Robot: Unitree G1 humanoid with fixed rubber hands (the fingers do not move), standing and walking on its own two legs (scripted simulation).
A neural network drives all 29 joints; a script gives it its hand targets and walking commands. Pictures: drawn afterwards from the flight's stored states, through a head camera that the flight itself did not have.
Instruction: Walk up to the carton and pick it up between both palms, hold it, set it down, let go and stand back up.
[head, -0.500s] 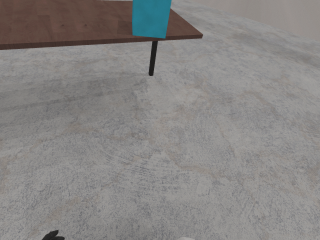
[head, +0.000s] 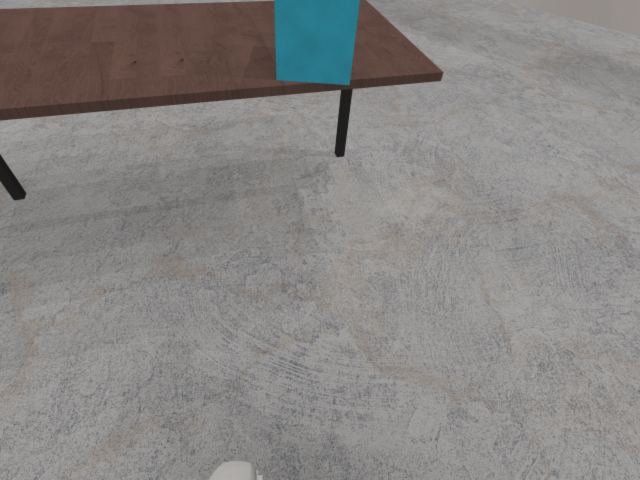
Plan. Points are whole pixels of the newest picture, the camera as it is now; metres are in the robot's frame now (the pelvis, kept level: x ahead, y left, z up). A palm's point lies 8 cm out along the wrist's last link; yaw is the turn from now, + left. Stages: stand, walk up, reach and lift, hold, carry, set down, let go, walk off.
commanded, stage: walk up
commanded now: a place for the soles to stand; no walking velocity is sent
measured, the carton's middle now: (316, 18) +1.18 +0.04 +0.10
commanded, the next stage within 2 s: none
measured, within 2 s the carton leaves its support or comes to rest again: neither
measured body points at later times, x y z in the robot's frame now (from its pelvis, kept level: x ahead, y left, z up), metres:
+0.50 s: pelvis +0.13 +0.00 -0.01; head +0.13 +0.05 +0.44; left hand +0.23 +0.30 -0.14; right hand +0.19 -0.31 -0.09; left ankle +0.20 +0.11 -0.71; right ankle +0.12 -0.08 -0.64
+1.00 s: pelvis +0.24 -0.14 -0.03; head +0.26 -0.11 +0.42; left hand +0.25 +0.18 -0.17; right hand +0.34 -0.44 -0.13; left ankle +0.22 +0.01 -0.66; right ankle +0.28 -0.20 -0.71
